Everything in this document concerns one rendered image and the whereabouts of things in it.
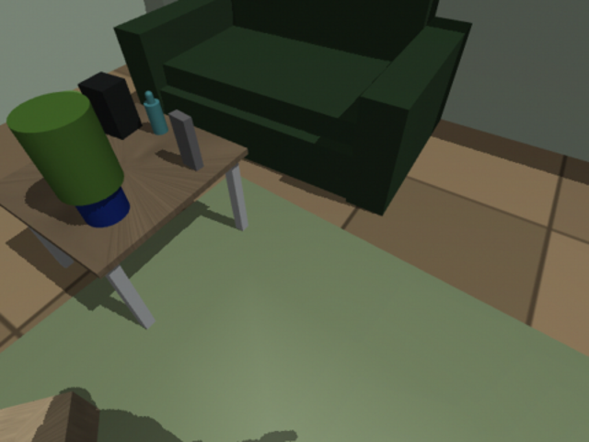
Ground sofa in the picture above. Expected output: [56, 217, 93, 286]
[114, 0, 472, 215]

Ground coffee table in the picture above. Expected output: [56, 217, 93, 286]
[0, 102, 248, 329]

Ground potted plant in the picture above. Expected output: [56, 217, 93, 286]
[6, 91, 130, 227]

